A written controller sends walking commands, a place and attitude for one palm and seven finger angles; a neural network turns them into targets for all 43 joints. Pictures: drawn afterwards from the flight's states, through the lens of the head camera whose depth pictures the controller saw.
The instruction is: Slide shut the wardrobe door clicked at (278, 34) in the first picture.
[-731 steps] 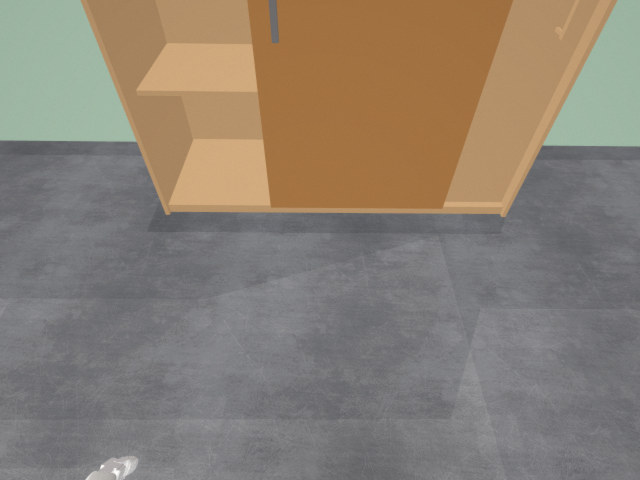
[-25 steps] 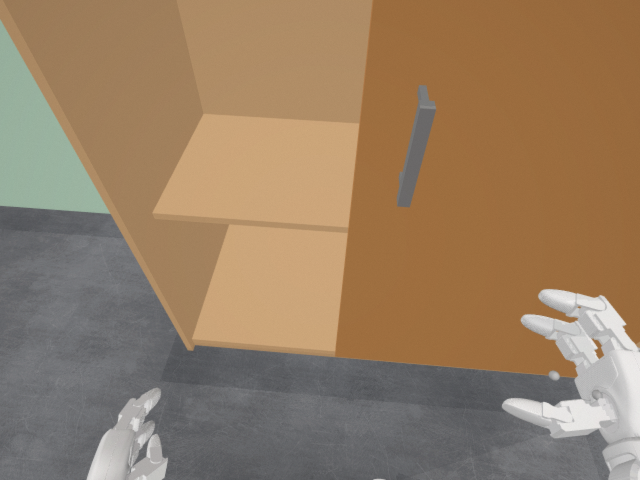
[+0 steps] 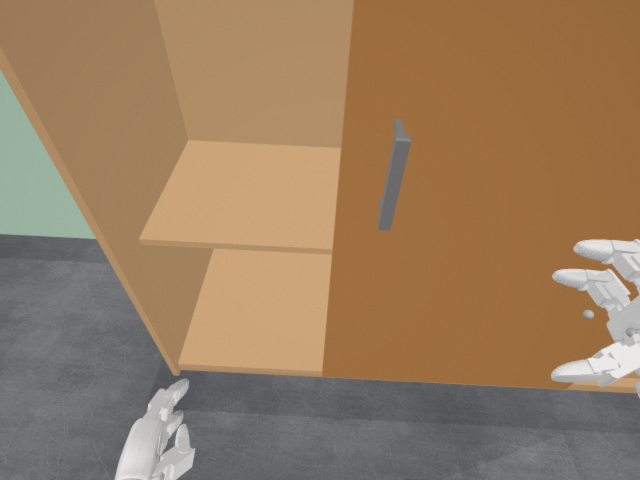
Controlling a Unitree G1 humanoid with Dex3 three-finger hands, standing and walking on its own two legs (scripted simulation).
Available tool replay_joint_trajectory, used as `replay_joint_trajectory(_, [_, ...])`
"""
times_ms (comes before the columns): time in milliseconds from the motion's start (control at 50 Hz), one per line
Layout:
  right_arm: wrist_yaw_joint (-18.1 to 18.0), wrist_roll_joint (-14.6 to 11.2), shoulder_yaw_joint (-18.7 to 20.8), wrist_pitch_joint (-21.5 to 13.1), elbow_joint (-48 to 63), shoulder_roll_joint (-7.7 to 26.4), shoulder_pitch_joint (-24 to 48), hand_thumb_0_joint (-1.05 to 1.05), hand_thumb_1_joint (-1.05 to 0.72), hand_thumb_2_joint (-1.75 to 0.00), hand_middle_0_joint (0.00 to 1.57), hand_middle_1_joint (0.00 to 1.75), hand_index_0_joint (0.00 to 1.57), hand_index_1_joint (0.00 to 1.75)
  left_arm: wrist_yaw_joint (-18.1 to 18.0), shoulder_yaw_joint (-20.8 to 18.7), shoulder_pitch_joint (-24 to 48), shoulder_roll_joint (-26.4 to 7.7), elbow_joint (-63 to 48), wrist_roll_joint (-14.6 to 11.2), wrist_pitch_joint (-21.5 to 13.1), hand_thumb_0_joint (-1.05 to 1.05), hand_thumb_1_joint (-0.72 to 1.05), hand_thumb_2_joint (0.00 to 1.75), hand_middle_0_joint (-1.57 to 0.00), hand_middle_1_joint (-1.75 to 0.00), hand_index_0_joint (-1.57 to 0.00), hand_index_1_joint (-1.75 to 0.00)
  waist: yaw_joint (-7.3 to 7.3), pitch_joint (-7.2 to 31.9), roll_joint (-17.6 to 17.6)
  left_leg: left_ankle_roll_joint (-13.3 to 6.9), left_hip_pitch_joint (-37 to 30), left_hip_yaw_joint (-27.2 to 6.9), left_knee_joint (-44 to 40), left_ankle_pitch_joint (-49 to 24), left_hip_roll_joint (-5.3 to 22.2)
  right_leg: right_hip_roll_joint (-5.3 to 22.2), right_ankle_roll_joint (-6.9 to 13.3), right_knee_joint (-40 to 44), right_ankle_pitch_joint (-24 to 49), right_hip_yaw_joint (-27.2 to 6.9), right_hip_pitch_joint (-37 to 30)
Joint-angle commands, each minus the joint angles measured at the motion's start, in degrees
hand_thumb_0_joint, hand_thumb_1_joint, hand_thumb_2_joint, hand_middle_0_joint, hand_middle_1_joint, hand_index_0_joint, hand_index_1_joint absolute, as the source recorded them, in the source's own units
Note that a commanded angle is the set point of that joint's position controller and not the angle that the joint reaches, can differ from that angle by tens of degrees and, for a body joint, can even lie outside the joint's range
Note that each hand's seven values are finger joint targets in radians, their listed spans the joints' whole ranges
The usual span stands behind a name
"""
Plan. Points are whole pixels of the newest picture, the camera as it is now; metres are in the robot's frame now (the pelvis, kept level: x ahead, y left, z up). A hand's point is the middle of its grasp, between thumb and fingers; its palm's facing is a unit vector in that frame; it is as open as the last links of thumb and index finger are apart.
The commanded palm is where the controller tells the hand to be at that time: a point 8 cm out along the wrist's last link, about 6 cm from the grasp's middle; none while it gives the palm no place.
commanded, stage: raise the hand with hooked fingers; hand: right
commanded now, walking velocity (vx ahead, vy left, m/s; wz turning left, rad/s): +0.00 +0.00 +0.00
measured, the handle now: (391, 177) +0.53 -0.10 +0.11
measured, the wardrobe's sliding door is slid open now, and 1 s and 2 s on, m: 0.46 0.46 0.46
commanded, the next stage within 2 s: move the hooked fingers beside the handle in 0.52 s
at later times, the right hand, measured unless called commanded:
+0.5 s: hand (562, 302) +0.28 -0.26 +0.13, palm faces +0.10 +0.99 -0.06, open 14.0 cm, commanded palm +0.25 -0.30 +0.13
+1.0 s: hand (522, 272) +0.32 -0.22 +0.14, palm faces +0.06 +1.00 -0.03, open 14.0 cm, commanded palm +0.29 -0.28 +0.13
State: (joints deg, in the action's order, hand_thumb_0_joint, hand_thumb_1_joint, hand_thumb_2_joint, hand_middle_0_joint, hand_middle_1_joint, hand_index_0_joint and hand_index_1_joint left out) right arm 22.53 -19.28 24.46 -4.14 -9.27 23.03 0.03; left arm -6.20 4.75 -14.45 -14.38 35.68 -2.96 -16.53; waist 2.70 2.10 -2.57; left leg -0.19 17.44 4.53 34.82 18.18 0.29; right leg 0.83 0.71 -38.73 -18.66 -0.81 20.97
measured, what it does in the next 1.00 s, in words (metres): stands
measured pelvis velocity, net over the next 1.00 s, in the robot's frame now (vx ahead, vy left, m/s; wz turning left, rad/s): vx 0.00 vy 0.02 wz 0.02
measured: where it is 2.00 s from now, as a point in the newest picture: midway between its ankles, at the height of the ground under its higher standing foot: outside the picture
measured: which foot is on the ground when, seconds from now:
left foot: down 0.00-1.00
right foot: down 0.00-1.00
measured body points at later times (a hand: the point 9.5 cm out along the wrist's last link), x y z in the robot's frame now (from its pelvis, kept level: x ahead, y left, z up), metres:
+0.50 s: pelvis +0.01 +0.02 +0.00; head +0.00 +0.03 +0.45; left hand +0.17 +0.26 -0.07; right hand +0.27 -0.31 +0.14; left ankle +0.00 +0.12 -0.72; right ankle +0.02 -0.11 -0.72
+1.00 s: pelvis +0.00 +0.02 +0.00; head +0.00 +0.03 +0.45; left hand +0.16 +0.26 -0.08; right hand +0.31 -0.28 +0.14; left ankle +0.00 +0.12 -0.72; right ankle +0.02 -0.11 -0.72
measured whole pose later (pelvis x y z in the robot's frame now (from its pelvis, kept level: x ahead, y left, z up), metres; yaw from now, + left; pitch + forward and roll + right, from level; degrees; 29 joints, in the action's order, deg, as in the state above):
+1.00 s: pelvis +0.00 +0.02 +0.00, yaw +1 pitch +1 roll +1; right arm 20.1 -16.9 21.9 -5.4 -20.1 20.5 9.8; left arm -6.7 3.2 -14.4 -15.2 37.8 -3.3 -16.1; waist 0.7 2.3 -2.7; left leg -1.4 17.5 3.7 33.7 17.6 -0.4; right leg 1.5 -0.6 -34.9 -17.0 -0.1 19.3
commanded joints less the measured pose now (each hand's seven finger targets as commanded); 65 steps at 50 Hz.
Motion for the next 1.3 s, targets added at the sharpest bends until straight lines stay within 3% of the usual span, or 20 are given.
replay_joint_trajectory(0, [1.5, -1.5, 5.7, -1.4, 5.8, 15.3, 16.8, 0.00, 0.50, -0.30, 0.30, 1.20, 0.30, 1.20, -0.9, -3.4, 5.1, -8.3, -7.5, -0.6, -3.1, 0.00, 0.90, 0.90, -0.20, -0.30, -0.20, -0.30, -1.24, 7.7, -2.5, -1.0, -0.5, -0.5, -5.7, -10.0, -1.6, -0.6, 0.6, 8.6, 10.7, -1.8, -6.8])
replay_joint_trajectory(60, [3.4, -1.5, 2.9, 1.7, 0.1, 12.2, 12.6, 0.00, 0.50, -0.30, 0.30, 1.20, 0.30, 1.20, -0.7, -3.5, 4.8, -8.6, -8.1, -0.9, -2.7, 0.00, 0.90, 0.90, -0.20, -0.30, -0.20, -0.30, -0.80, 4.8, 0.1, -1.1, -0.2, -0.7, -6.4, -9.0, -1.5, -0.8, 0.8, 8.9, 9.5, -1.7, -5.0])
replay_joint_trajectory(120, [3.5, -1.4, 4.2, 1.8, 4.4, 14.3, 13.3, 0.00, 0.50, -0.30, 0.30, 1.20, 0.30, 1.20, -0.3, -4.0, 5.3, -8.8, -9.1, -0.8, -2.7, 0.00, 0.90, 0.90, -0.20, -0.30, -0.20, -0.30, -0.47, 8.4, -0.3, -0.9, -1.2, -1.1, -6.1, -10.3, -1.2, -0.9, 1.0, 8.4, 10.9, -1.3, -6.0])
replay_joint_trajectory(220, [-0.2, -1.6, 9.7, -4.2, 14.0, 18.5, 14.7, 0.00, 0.50, -0.30, 0.30, 1.20, 0.30, 1.20, 0.3, -4.3, 4.8, -7.9, -9.4, 0.1, -3.3, 0.00, 0.90, 0.90, -0.20, -0.30, -0.20, -0.30, 0.21, 14.5, -2.3, -0.9, -4.1, -1.3, -5.5, -13.7, -1.6, -0.9, 1.0, 8.1, 15.2, -0.7, -9.7])
replay_joint_trajectory(260, [-1.6, -1.5, 11.0, -5.7, 14.0, 19.2, 14.5, 0.00, 0.50, -0.30, 0.30, 1.20, 0.30, 1.20, 0.3, -4.2, 4.5, -7.9, -8.5, 0.5, -3.5, 0.00, 0.90, 0.90, -0.20, -0.30, -0.20, -0.30, 0.39, 13.9, -2.9, -0.9, -5.1, -1.7, -5.4, -15.0, -1.5, -0.9, 0.9, 7.8, 15.9, -0.3, -9.1])
replay_joint_trajectory(320, [-1.4, -0.8, 7.4, -5.0, 8.6, 15.0, 15.5, 0.00, 0.50, -0.30, 0.30, 1.20, 0.30, 1.20, 0.0, -4.2, 4.8, -7.8, -7.3, -0.1, -3.5, 0.00, 0.90, 0.90, -0.20, -0.30, -0.20, -0.30, -1.08, 8.1, -5.1, -0.7, -1.7, -1.7, -6.4, -12.7, -1.2, -0.9, 0.9, 8.4, 12.5, 0.3, -7.8])
replay_joint_trajectory(380, [0.6, -0.8, 4.4, -2.1, 3.7, 12.8, 14.6, 0.00, 0.50, -0.30, 0.30, 1.20, 0.30, 1.20, -0.6, -4.3, 5.0, -8.3, -7.1, -0.7, -3.2, 0.00, 0.90, 0.90, -0.20, -0.30, -0.20, -0.30, -1.66, 5.2, -1.2, -0.4, -0.9, -2.2, -7.5, -11.0, -0.8, -0.9, 1.2, 8.6, 10.0, 0.4, -5.8])
replay_joint_trajectory(440, [1.9, -0.6, 3.8, -0.7, 4.9, 13.7, 14.8, 0.00, 0.50, -0.30, 0.30, 1.20, 0.30, 1.20, -0.9, -4.4, 5.3, -8.5, -7.9, -0.8, -3.3, 0.00, 0.90, 0.90, -0.20, -0.30, -0.20, -0.30, -1.31, 7.9, -1.8, -0.3, -1.8, -2.6, -7.4, -11.1, -0.5, -1.0, 1.4, 8.2, 10.5, 0.3, -6.4])
replay_joint_trajectory(520, [1.0, -1.3, 7.6, -3.1, 9.1, 16.8, 15.3, 0.00, 0.50, -0.30, 0.30, 1.20, 0.30, 1.20, -0.7, -4.4, 5.3, -8.1, -8.2, -0.3, -3.5, 0.00, 0.90, 0.90, -0.20, -0.30, -0.20, -0.30, -0.60, 12.5, 0.3, -0.1, -4.1, -2.8, -6.8, -13.4, -0.6, -1.1, 1.5, 7.6, 12.8, 0.3, -8.1])
replay_joint_trajectory(560, [0.2, -1.9, 9.3, -4.2, 8.5, 17.5, 14.2, 0.00, 0.50, -0.30, 0.30, 1.20, 0.30, 1.20, -0.6, -4.3, 5.3, -7.9, -8.0, -0.1, -3.5, 0.00, 0.90, 0.90, -0.20, -0.30, -0.20, -0.30, -0.14, 11.7, 1.3, -0.1, -4.7, -3.0, -6.7, -14.6, -0.8, -1.0, 1.4, 7.4, 13.6, 0.4, -7.5])
replay_joint_trajectory(680, [0.2, -0.9, 3.4, -3.5, 4.2, 12.7, 20.6, 0.00, 0.50, -0.30, 0.30, 1.20, 0.30, 1.20, -1.0, -4.2, 5.5, -7.9, -6.6, -0.6, -3.6, 0.00, 0.90, 0.90, -0.20, -0.30, -0.20, -0.30, -2.42, 6.1, -0.7, 0.0, -0.2, -3.2, -7.7, -10.8, -0.5, -1.0, 1.4, 8.0, 9.5, 0.6, -6.7])
replay_joint_trajectory(700, [0.3, -0.5, 3.7, -3.1, 3.6, 13.3, 19.6, 0.00, 0.50, -0.30, 0.30, 1.20, 0.30, 1.20, -1.1, -4.4, 5.2, -8.0, -6.5, -0.7, -3.6, 0.00, 0.90, 0.90, -0.20, -0.30, -0.20, -0.30, -2.14, 7.2, -2.0, -0.1, -0.4, -3.2, -7.7, -10.5, -0.4, -1.0, 1.5, 8.0, 9.5, 0.7, -7.1])
replay_joint_trajectory(760, [0.2, 0.4, 1.7, -2.8, 3.1, 13.1, 23.5, 0.00, 0.50, -0.30, 0.30, 1.20, 0.30, 1.20, -1.4, -4.2, 5.2, -8.1, -6.5, -0.7, -3.4, 0.00, 0.90, 0.90, -0.20, -0.30, -0.20, -0.30, -2.57, 7.5, -0.5, -0.1, -0.5, -3.4, -7.8, -9.0, -0.3, -0.9, 1.5, 7.9, 8.8, 0.4, -6.7])
replay_joint_trajectory(860, [-2.0, 0.7, 1.8, -5.1, 5.2, 12.9, 26.5, 0.00, 0.50, -0.30, 0.30, 1.20, 0.30, 1.20, -1.1, -4.2, 5.2, -7.7, -6.7, -0.2, -3.7, 0.00, 0.90, 0.90, -0.20, -0.30, -0.20, -0.30, -1.90, 12.6, -0.5, -0.3, -2.4, -2.8, -6.7, -11.8, -0.5, -1.0, 1.4, 7.8, 11.3, 0.0, -8.9])
replay_joint_trajectory(960, [-3.8, 1.6, 4.7, -4.3, -2.5, 14.7, 25.2, 0.00, 0.50, -0.30, 0.30, 1.20, 0.30, 1.20, -0.6, -4.3, 4.5, -7.8, -5.9, -0.2, -2.4, 0.00, 0.90, 0.90, -0.20, -0.30, -0.20, -0.30, -1.22, 10.0, 1.4, -0.2, -2.7, -3.1, -6.6, -12.3, -0.2, -1.0, 1.2, 8.2, 10.9, 0.6, -5.5])
replay_joint_trajectory(1020, [-3.8, 2.4, 2.9, -3.6, -2.0, 13.2, 25.5, 0.00, 0.50, -0.30, 0.30, 1.20, 0.30, 1.20, -0.2, -4.4, 4.6, -7.6, -6.9, -0.3, -1.9, 0.00, 0.90, 0.90, -0.20, -0.30, -0.20, -0.30, -1.16, 11.2, -1.3, -0.4, -2.7, -2.9, -6.1, -14.1, -0.1, -1.1, 1.1, 8.3, 12.2, 1.0, -6.2])
replay_joint_trajectory(1040, [-3.6, 2.5, 0.7, -3.6, -1.0, 11.5, 26.8, 0.00, 0.50, -0.30, 0.30, 1.20, 0.30, 1.20, -0.1, -4.3, 4.6, -7.4, -7.2, -0.4, -1.9, 0.00, 0.90, 0.90, -0.20, -0.30, -0.20, -0.30, -1.51, 11.6, -3.2, -0.5, -2.4, -2.8, -5.8, -14.8, -0.1, -1.1, 1.1, 8.3, 12.8, 1.0, -6.8])
replay_joint_trajectory(1120, [-4.5, 2.5, -0.1, -4.9, 0.7, 10.7, 29.4, 0.00, 0.50, -0.30, 0.30, 1.20, 0.30, 1.20, 0.2, -4.7, 3.4, -7.7, -7.1, -0.2, -1.9, 0.00, 0.90, 0.90, -0.20, -0.30, -0.20, -0.30, -2.30, 13.7, -0.2, -0.5, -2.1, -2.3, -5.4, -15.4, -0.7, -0.8, 1.2, 8.1, 13.9, 0.4, -8.3])
replay_joint_trajectory(1260, [-6.9, 3.8, -0.4, -5.3, -5.4, 11.6, 36.1, 0.00, 0.50, -0.30, 0.30, 1.20, 0.30, 1.20, 0.0, -4.7, 2.4, -8.2, -5.0, -0.2, -0.4, 0.00, 0.90, 0.90, -0.20, -0.30, -0.20, -0.30, -3.67, 9.6, 1.4, -0.4, 0.6, -2.7, -6.6, -9.8, -0.7, -0.5, 1.2, 8.6, 8.8, 0.3, -6.0])
replay_joint_trajectory(1280, [-6.9, 4.1, -2.2, -5.2, -5.8, 10.1, 38.1, 0.00, 0.50, -0.30, 0.30, 1.20, 0.30, 1.20, 0.0, -4.6, 2.5, -8.0, -5.2, -0.3, -0.2, 0.00, 0.90, 0.90, -0.20, -0.30, -0.20, -0.30, -4.20, 9.8, 0.1, -0.4, 1.2, -2.9, -6.6, -9.0, -0.6, -0.6, 1.2, 8.8, 8.0, 0.3, -6.2])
